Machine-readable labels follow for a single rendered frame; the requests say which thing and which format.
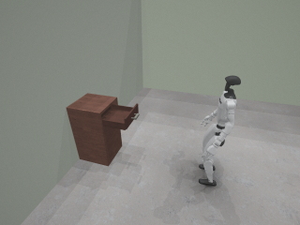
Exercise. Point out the robot right forearm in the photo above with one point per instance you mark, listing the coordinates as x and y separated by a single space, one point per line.
214 114

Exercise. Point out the robot left hand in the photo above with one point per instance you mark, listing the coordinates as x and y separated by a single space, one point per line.
210 150

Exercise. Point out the robot left forearm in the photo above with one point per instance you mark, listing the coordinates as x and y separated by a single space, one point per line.
223 134

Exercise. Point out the robot torso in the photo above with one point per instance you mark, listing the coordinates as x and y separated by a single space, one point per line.
222 114

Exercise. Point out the robot right thigh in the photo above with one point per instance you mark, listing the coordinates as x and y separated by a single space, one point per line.
208 135

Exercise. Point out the robot right hand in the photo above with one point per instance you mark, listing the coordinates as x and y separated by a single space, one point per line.
208 120

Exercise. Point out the cabinet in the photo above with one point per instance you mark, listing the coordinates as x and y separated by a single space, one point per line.
95 143

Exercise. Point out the drawer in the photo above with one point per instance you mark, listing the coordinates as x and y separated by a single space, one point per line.
118 116

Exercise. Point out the handle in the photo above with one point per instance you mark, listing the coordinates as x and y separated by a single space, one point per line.
136 116

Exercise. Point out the left robot upper arm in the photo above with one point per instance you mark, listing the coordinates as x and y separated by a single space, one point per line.
230 111

